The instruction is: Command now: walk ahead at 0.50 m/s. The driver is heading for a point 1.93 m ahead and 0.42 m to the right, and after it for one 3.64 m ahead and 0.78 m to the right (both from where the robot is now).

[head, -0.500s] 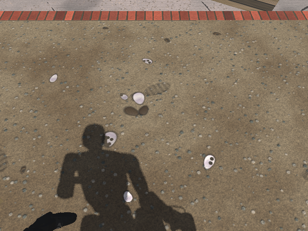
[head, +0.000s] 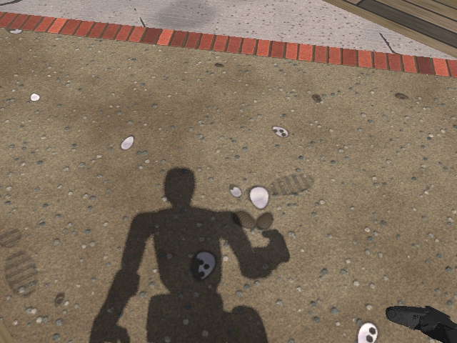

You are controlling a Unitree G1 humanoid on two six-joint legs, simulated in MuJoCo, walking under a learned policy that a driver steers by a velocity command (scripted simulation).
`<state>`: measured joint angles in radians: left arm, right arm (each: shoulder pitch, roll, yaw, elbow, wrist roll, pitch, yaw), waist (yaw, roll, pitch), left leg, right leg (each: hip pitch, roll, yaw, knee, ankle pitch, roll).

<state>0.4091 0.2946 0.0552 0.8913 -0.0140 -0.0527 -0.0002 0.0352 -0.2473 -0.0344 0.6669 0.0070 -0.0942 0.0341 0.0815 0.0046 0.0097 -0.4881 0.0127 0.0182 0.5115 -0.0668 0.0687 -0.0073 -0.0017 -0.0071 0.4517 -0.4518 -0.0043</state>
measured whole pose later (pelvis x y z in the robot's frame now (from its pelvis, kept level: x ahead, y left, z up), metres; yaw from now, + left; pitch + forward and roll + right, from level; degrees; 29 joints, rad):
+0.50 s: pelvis +0.26 -0.01 +0.01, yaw +0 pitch +3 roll +2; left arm 0.03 0.25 0.03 0.73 -0.01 -0.08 -0.05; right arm 0.40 -0.28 -0.06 0.88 0.02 -0.06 0.00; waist -0.08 -0.03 0.01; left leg 0.06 -0.03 0.03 0.27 -0.37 0.01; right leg -0.55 -0.05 -0.01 0.52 -0.02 -0.04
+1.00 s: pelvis +0.52 -0.02 +0.02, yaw -1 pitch +2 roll -2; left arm 0.37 0.27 0.06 0.90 -0.02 -0.07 0.00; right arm 0.04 -0.25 -0.04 0.77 0.01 -0.07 0.03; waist 0.09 0.04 0.01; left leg -0.59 0.08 -0.03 0.55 0.03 0.01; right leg 0.02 0.05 -0.03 0.23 -0.29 -0.03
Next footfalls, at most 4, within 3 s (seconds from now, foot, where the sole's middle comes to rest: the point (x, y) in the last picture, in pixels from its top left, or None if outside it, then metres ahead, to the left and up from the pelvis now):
0.52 right None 0.45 -0.13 -0.76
1.08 left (218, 251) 0.74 0.11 -0.76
1.54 right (301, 231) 0.84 -0.15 -0.76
1.96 left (230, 211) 0.89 0.09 -0.76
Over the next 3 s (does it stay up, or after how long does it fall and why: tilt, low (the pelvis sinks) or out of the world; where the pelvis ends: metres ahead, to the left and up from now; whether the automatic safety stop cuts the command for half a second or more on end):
stays up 0.89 -0.08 0.02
